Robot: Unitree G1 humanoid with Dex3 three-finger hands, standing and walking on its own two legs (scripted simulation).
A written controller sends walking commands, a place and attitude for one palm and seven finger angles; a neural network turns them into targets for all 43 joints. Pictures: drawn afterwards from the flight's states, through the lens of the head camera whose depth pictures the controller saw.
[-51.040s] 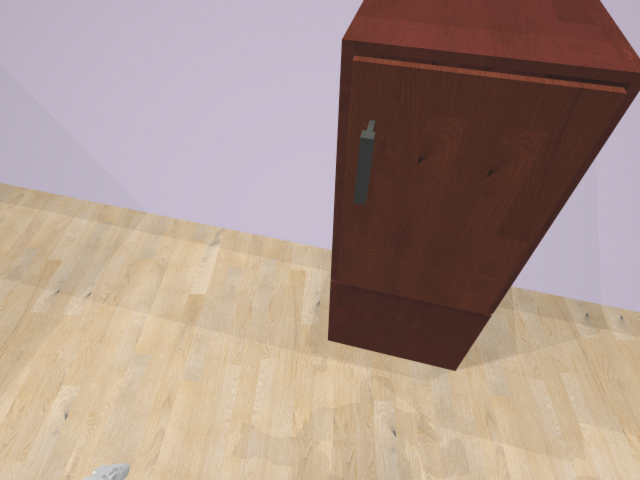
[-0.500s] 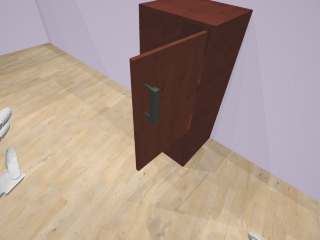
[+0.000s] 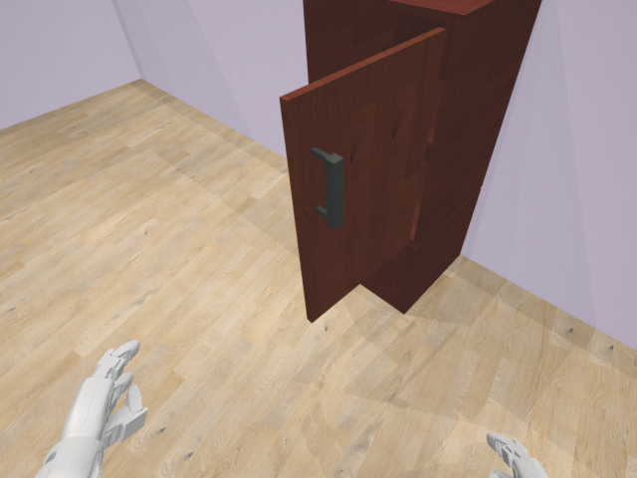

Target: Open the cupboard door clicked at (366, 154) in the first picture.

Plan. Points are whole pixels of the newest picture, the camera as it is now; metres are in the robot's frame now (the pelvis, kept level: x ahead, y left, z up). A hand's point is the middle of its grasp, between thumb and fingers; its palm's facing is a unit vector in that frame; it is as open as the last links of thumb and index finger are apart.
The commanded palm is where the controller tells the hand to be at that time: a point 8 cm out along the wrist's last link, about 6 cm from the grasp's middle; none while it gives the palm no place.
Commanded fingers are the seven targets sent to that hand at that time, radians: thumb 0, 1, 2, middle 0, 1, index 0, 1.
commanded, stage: let the arm hang, fingers relaxed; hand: left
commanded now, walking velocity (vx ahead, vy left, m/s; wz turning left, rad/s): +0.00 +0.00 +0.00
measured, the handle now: (326, 188) +0.57 +0.03 +0.05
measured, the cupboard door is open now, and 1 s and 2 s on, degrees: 87 87 87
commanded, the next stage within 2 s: look to check the result in 0.96 s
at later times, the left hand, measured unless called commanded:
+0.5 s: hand out of the picture -0.08 +0.18 -0.15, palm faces +0.05 -0.97 -0.23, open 7.3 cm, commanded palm none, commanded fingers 0.00 0.90 0.90 -0.20 -0.30 -0.20 -0.30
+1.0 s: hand out of the picture -0.01 +0.15 -0.16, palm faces +0.06 -0.98 -0.17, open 7.3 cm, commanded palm none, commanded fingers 0.00 0.90 0.90 -0.20 -0.30 -0.20 -0.30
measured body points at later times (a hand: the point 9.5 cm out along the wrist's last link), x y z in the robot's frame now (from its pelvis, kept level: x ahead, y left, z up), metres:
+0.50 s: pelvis +0.00 +0.00 +0.01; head +0.02 -0.01 +0.46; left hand -0.08 +0.23 -0.14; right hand -0.03 -0.22 -0.15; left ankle +0.05 +0.10 -0.73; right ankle -0.03 -0.11 -0.73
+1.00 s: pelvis +0.01 -0.01 +0.01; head +0.01 -0.02 +0.46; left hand -0.01 +0.20 -0.15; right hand -0.01 -0.22 -0.15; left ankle +0.05 +0.10 -0.73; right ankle -0.03 -0.11 -0.73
